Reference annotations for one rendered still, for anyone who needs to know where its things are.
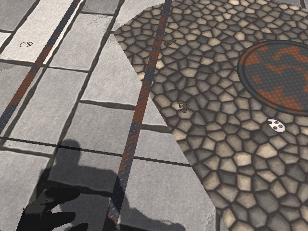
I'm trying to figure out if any robot left hand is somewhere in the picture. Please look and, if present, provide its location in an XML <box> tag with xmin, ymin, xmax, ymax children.
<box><xmin>16</xmin><ymin>187</ymin><xmax>89</xmax><ymax>231</ymax></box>

